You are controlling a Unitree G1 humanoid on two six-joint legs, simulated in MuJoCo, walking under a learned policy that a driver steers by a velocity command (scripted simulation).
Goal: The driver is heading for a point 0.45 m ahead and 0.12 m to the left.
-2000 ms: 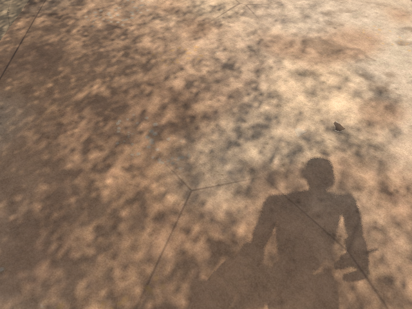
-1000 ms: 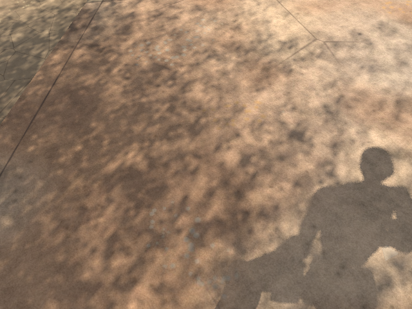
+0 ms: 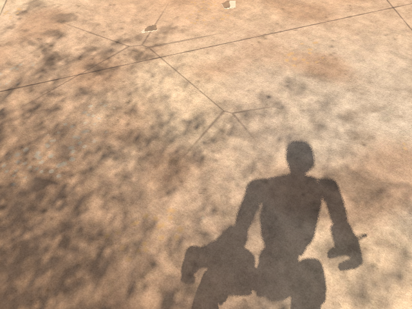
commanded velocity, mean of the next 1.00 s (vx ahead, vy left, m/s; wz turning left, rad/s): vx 0.30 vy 0.00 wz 0.31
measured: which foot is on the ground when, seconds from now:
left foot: up 0.00-0.24, down 0.26-0.74, up 0.76-0.96, down 0.98-1.00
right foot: down 0.00-0.24, up 0.26-0.68, down 0.70-1.00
